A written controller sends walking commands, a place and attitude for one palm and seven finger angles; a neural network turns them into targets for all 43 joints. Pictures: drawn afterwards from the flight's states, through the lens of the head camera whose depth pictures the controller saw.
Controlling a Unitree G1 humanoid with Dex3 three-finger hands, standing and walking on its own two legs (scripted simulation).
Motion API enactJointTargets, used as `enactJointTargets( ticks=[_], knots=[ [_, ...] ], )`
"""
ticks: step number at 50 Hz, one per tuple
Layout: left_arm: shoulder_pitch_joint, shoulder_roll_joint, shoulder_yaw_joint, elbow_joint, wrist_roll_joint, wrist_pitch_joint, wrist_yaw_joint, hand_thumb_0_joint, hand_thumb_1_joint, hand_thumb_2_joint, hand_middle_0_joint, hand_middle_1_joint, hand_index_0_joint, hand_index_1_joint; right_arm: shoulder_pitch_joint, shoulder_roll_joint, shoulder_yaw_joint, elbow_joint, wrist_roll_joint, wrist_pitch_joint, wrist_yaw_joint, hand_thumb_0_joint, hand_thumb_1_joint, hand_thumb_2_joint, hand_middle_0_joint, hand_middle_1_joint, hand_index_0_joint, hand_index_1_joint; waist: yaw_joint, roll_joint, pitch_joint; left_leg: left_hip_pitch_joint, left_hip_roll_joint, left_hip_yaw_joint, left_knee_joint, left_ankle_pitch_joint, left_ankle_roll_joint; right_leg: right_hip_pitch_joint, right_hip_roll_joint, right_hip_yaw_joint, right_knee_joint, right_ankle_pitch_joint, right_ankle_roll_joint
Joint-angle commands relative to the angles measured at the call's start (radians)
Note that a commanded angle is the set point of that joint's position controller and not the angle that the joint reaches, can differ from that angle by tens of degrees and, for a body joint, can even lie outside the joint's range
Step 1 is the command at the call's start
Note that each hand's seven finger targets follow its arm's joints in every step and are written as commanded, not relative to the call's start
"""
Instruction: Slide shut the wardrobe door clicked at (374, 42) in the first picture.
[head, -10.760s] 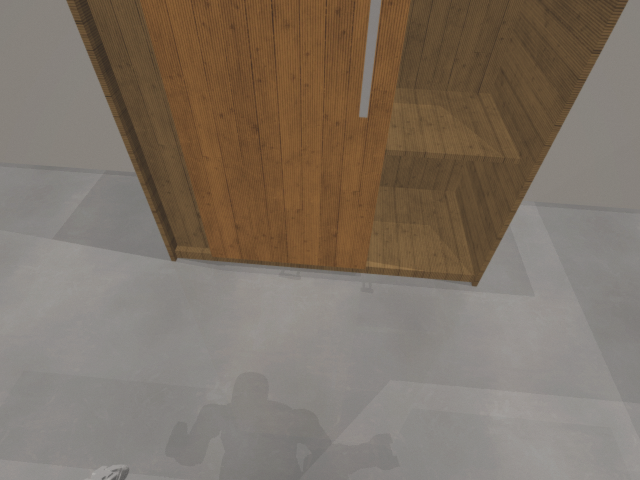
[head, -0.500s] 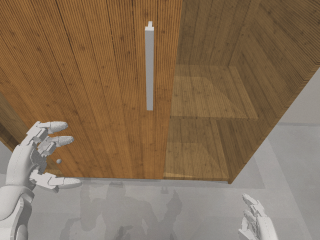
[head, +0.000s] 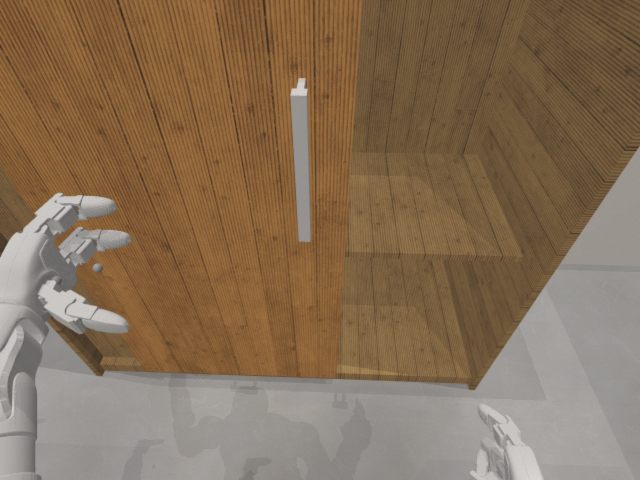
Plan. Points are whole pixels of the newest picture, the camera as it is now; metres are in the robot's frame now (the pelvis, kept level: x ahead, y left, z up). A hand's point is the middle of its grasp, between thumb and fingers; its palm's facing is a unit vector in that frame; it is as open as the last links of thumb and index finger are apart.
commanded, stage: raise the hand with hooked fingers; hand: left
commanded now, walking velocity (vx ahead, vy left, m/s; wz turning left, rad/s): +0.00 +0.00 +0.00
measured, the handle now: (303, 168) +0.55 +0.09 +0.11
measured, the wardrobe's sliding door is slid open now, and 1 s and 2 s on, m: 0.43 0.43 0.43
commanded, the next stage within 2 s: move the hooked fingers beside the handle in 0.42 s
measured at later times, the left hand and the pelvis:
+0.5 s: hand (126, 287) +0.27 +0.25 +0.14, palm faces +0.14 -0.99 -0.05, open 14.0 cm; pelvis -0.01 -0.03 +0.00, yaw -1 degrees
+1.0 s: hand (178, 246) +0.33 +0.22 +0.14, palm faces +0.09 -1.00 -0.02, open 14.0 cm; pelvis -0.01 -0.01 +0.00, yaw -2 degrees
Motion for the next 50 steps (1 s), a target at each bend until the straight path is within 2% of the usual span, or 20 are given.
enactJointTargets(
  ticks=[1, 7, 11, 12, 13, 14, 18, 20, 22, 24, 26, 29, 32, 36, 37, 38, 42, 45, 47, 50],
  knots=[
    [-0.165, 0.212, 0.07, -0.17, -0.032, -0.026, -0.024, 0.0, -0.5, 0.3, -0.3, -1.2, -0.3, -1.2, -0.101, -0.132, -0.068, -0.176, 0.007, -0.054, -0.007, 0.0, -0.9, -0.9, 0.2, 0.3, 0.2, 0.3, 0.0, -0.001, -0.175, -0.011, 0.001, -0.045, -0.11, 0.323, -0.009, 0.116, 0.017, 0.027, -0.036, 0.248, -0.025],
    [-0.204, 0.26, 0.132, -0.246, -0.037, -0.089, 0.023, 0.0, -0.5, 0.3, -0.3, -1.2, -0.3, -1.2, -0.107, -0.125, -0.073, -0.181, -0.002, -0.055, 0.003, 0.0, -0.9, -0.9, 0.2, 0.3, 0.2, 0.3, 0.01, 0.031, -0.183, -0.011, -0.006, -0.023, -0.112, 0.297, -0.002, 0.135, 0.016, 0.047, -0.049, 0.236, -0.025],
    [-0.241, 0.231, 0.096, -0.258, -0.019, -0.126, 0.046, 0.0, -0.5, 0.3, -0.3, -1.2, -0.3, -1.2, -0.106, -0.119, -0.073, -0.168, 0.002, -0.066, -0.005, 0.0, -0.9, -0.9, 0.2, 0.3, 0.2, 0.3, -0.01, 0.085, -0.166, -0.002, -0.007, -0.01, -0.122, 0.247, 0.003, 0.117, 0.01, 0.058, -0.066, 0.196, -0.022],
    [-0.245, 0.233, 0.094, -0.249, -0.017, -0.126, 0.045, 0.0, -0.5, 0.3, -0.3, -1.2, -0.3, -1.2, -0.105, -0.12, -0.072, -0.165, 0.0, -0.065, -0.007, 0.0, -0.9, -0.9, 0.2, 0.3, 0.2, 0.3, -0.012, 0.054, -0.154, -0.006, -0.006, -0.009, -0.12, 0.239, 0.006, 0.123, 0.011, 0.063, -0.072, 0.192, -0.021],
    [-0.248, 0.223, 0.081, -0.238, -0.017, -0.124, 0.039, 0.0, -0.5, 0.3, -0.3, -1.2, -0.3, -1.2, -0.11, -0.121, -0.073, -0.163, 0.003, -0.066, -0.01, 0.0, -0.9, -0.9, 0.2, 0.3, 0.2, 0.3, -0.017, 0.07, -0.148, -0.011, -0.007, -0.004, -0.122, 0.222, 0.007, 0.12, 0.007, 0.067, -0.077, 0.179, -0.019],
    [-0.246, 0.218, 0.077, -0.228, -0.019, -0.123, 0.034, 0.0, -0.5, 0.3, -0.3, -1.2, -0.3, -1.2, -0.108, -0.12, -0.073, -0.161, 0.005, -0.069, -0.014, 0.0, -0.9, -0.9, 0.2, 0.3, 0.2, 0.3, -0.02, 0.034, -0.145, -0.015, -0.006, -0.006, -0.126, 0.208, 0.009, 0.122, 0.007, 0.067, -0.081, 0.167, -0.016],
    [-0.224, 0.216, 0.072, -0.166, -0.028, -0.102, 0.012, 0.0, -0.5, 0.3, -0.3, -1.2, -0.3, -1.2, -0.119, -0.125, -0.071, -0.156, 0.01, -0.071, -0.023, 0.0, -0.9, -0.9, 0.2, 0.3, 0.2, 0.3, -0.018, 0.014, -0.111, -0.05, -0.007, -0.003, -0.123, 0.152, 0.011, 0.116, -0.002, 0.089, -0.101, 0.095, -0.011],
    [-0.22, 0.22, 0.075, -0.166, -0.027, -0.095, 0.011, 0.0, -0.5, 0.3, -0.3, -1.2, -0.3, -1.2, -0.126, -0.124, -0.071, -0.159, 0.013, -0.074, -0.024, 0.0, -0.9, -0.9, 0.2, 0.3, 0.2, 0.3, -0.013, 0.032, -0.115, -0.053, -0.008, -0.002, -0.121, 0.142, 0.011, 0.114, -0.005, 0.095, -0.106, 0.071, -0.009],
    [-0.206, 0.231, 0.09, -0.155, -0.033, -0.094, 0.014, 0.0, -0.5, 0.3, -0.3, -1.2, -0.3, -1.2, -0.124, -0.124, -0.07, -0.161, 0.01, -0.074, -0.023, 0.0, -0.9, -0.9, 0.2, 0.3, 0.2, 0.3, -0.008, -0.017, -0.117, -0.066, -0.008, -0.001, -0.114, 0.135, 0.011, 0.122, -0.007, 0.105, -0.111, 0.049, -0.005],
    [-0.212, 0.237, 0.104, -0.168, -0.036, -0.103, 0.019, 0.0, -0.5, 0.3, -0.3, -1.2, -0.3, -1.2, -0.13, -0.121, -0.072, -0.165, 0.01, -0.079, -0.021, 0.0, -0.9, -0.9, 0.2, 0.3, 0.2, 0.3, -0.006, -0.028, -0.141, -0.071, -0.007, -0.002, -0.109, 0.144, 0.012, 0.136, -0.012, 0.114, -0.108, 0.048, -0.003],
    [-0.223, 0.232, 0.098, -0.178, -0.039, -0.112, 0.023, 0.0, -0.5, 0.3, -0.3, -1.2, -0.3, -1.2, -0.135, -0.118, -0.071, -0.165, 0.011, -0.083, -0.021, 0.0, -0.9, -0.9, 0.2, 0.3, 0.2, 0.3, -0.007, -0.017, -0.14, -0.074, -0.007, 0.002, -0.104, 0.135, 0.011, 0.129, -0.015, 0.124, -0.112, 0.029, -0.001],
    [-0.332, 0.215, 0.058, -0.167, -0.027, -0.135, 0.039, 0.0, -0.5, 0.3, -0.3, -1.2, -0.3, -1.2, -0.132, -0.117, -0.07, -0.145, 0.013, -0.09, -0.025, 0.0, -0.9, -0.9, 0.2, 0.3, 0.2, 0.3, -0.032, 0.014, -0.108, -0.071, -0.005, 0.0, -0.104, 0.102, 0.01, 0.092, -0.015, 0.13, -0.123, -0.021, 0.001],
    [-0.4, 0.167, -0.013, -0.162, -0.009, -0.143, 0.051, 0.0, -0.5, 0.3, -0.3, -1.2, -0.3, -1.2, -0.126, -0.116, -0.069, -0.136, 0.014, -0.096, -0.032, 0.0, -0.9, -0.9, 0.2, 0.3, 0.2, 0.3, -0.046, 0.039, -0.117, -0.048, -0.006, -0.001, -0.103, 0.107, 0.012, 0.079, -0.011, 0.119, -0.112, 0.007, -0.002],
    [-0.392, 0.2, 0.016, -0.114, 0.006, -0.137, 0.064, 0.0, -0.5, 0.3, -0.3, -1.2, -0.3, -1.2, -0.111, -0.122, -0.073, -0.129, 0.011, -0.094, -0.034, 0.0, -0.9, -0.9, 0.2, 0.3, 0.2, 0.3, -0.032, 0.003, -0.174, -0.056, -0.009, -0.006, -0.109, 0.144, 0.012, 0.119, -0.013, 0.105, -0.088, 0.075, -0.002],
    [-0.376, 0.209, 0.022, -0.089, 0.009, -0.132, 0.07, 0.0, -0.5, 0.3, -0.3, -1.2, -0.3, -1.2, -0.106, -0.124, -0.072, -0.127, 0.01, -0.09, -0.031, 0.0, -0.9, -0.9, 0.2, 0.3, 0.2, 0.3, -0.027, -0.013, -0.159, -0.067, -0.007, -0.006, -0.111, 0.14, 0.011, 0.117, -0.01, 0.101, -0.09, 0.065, -0.003],
    [-0.391, 0.18, 0.0, -0.08, 0.006, -0.129, 0.071, 0.0, -0.5, 0.3, -0.3, -1.2, -0.3, -1.2, -0.113, -0.12, -0.07, -0.129, 0.011, -0.089, -0.031, 0.0, -0.9, -0.9, 0.2, 0.3, 0.2, 0.3, -0.03, -0.021, -0.156, -0.073, -0.008, -0.004, -0.113, 0.142, 0.012, 0.115, -0.013, 0.103, -0.089, 0.075, -0.001],
    [-0.456, 0.17, -0.016, -0.061, 0.02, -0.126, 0.098, 0.0, -0.5, 0.3, -0.3, -1.2, -0.3, -1.2, -0.107, -0.119, -0.07, -0.131, 0.009, -0.079, -0.027, 0.0, -0.9, -0.9, 0.2, 0.3, 0.2, 0.3, -0.029, -0.008, -0.166, -0.062, -0.005, -0.008, -0.12, 0.167, 0.009, 0.107, -0.006, 0.087, -0.074, 0.11, -0.007],
    [-0.461, 0.147, -0.028, -0.077, 0.028, -0.137, 0.115, 0.0, -0.5, 0.3, -0.3, -1.2, -0.3, -1.2, -0.093, -0.114, -0.073, -0.137, 0.006, -0.076, -0.018, 0.0, -0.9, -0.9, 0.2, 0.3, 0.2, 0.3, -0.024, 0.024, -0.225, -0.034, -0.007, -0.003, -0.119, 0.234, 0.006, 0.126, -0.004, 0.077, -0.051, 0.202, -0.011],
    [-0.453, 0.154, -0.021, -0.075, 0.037, -0.142, 0.128, 0.0, -0.5, 0.3, -0.3, -1.2, -0.3, -1.2, -0.082, -0.117, -0.076, -0.134, 0.001, -0.071, -0.013, 0.0, -0.9, -0.9, 0.2, 0.3, 0.2, 0.3, -0.018, 0.008, -0.236, -0.028, -0.002, -0.002, -0.115, 0.275, 0.005, 0.136, -0.001, 0.073, -0.042, 0.244, -0.014],
    [-0.477, 0.111, -0.058, -0.055, 0.045, -0.139, 0.142, 0.0, -0.5, 0.3, -0.3, -1.2, -0.3, -1.2, -0.07, -0.116, -0.079, -0.131, 0.004, -0.061, -0.009, 0.0, -0.9, -0.9, 0.2, 0.3, 0.2, 0.3, -0.032, -0.016, -0.218, -0.032, -0.001, -0.004, -0.123, 0.269, 0.003, 0.111, 0.002, 0.065, -0.042, 0.242, -0.013]
  ],
)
